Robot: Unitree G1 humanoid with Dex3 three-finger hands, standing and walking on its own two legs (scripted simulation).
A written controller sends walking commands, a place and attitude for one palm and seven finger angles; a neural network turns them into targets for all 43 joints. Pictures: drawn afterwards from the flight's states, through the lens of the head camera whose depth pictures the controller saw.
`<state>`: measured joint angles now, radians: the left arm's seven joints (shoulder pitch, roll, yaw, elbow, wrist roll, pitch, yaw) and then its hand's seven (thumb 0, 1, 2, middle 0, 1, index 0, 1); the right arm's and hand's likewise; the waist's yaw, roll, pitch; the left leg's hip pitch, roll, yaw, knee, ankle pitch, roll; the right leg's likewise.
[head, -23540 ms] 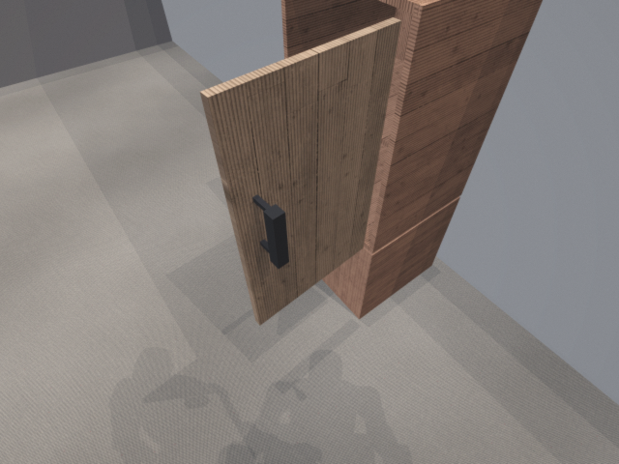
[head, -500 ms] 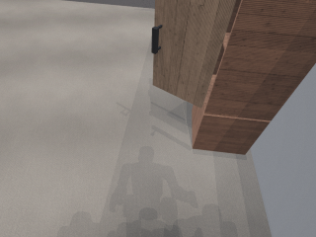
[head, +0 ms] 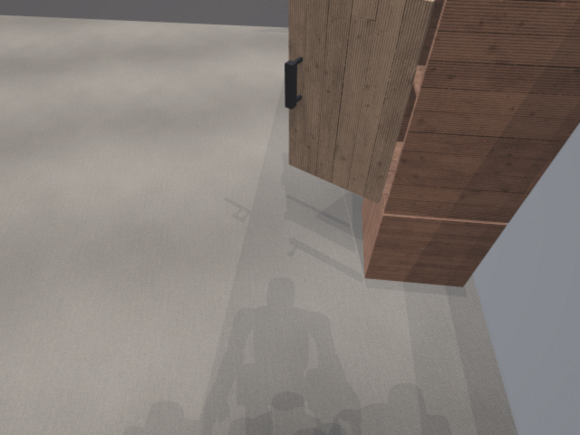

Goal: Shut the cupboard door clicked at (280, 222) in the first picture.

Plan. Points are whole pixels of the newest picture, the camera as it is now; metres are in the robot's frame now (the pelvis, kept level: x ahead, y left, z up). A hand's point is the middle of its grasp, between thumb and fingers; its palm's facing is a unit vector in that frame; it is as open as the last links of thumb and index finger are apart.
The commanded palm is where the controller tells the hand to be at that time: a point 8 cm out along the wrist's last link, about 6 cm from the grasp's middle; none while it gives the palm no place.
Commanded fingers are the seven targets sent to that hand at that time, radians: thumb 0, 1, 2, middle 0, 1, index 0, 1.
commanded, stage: let the arm hang, fingers relaxed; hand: left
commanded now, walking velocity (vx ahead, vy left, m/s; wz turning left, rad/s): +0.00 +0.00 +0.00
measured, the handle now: (295, 82) +1.01 +0.04 -0.01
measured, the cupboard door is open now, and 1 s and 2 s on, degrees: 62 62 62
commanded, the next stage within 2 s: look to check the result in 0.30 s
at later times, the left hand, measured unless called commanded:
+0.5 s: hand out of the picture +0.01 +0.18 -0.17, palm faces +0.02 -0.98 -0.22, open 7.4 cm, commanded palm none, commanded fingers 0.00 0.90 0.90 -0.20 -0.30 -0.20 -0.30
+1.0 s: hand out of the picture +0.06 +0.19 -0.17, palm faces +0.01 -0.96 -0.27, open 7.4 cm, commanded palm none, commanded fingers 0.00 0.90 0.90 -0.20 -0.30 -0.20 -0.30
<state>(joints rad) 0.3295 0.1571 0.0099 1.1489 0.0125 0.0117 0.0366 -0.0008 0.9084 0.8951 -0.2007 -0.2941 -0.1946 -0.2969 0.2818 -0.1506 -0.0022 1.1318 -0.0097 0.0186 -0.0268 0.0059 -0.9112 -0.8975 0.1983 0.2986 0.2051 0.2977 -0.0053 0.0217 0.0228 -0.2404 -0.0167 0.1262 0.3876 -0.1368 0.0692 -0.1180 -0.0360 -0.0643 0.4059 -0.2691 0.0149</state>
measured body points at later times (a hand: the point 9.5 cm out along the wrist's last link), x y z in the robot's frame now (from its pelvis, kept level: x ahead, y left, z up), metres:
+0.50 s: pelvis +0.01 -0.01 +0.00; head +0.02 -0.01 +0.45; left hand +0.01 +0.23 -0.16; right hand +0.01 -0.25 -0.16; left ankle +0.05 +0.07 -0.74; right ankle -0.03 -0.13 -0.74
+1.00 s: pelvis +0.03 -0.02 +0.00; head +0.04 -0.02 +0.45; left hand +0.06 +0.24 -0.15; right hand +0.08 -0.28 -0.15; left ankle +0.05 +0.07 -0.74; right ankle -0.03 -0.13 -0.74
